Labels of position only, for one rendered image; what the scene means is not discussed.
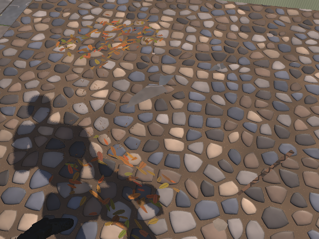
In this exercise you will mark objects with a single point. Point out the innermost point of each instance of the robot left hand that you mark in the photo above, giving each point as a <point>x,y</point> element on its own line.
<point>46,227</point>

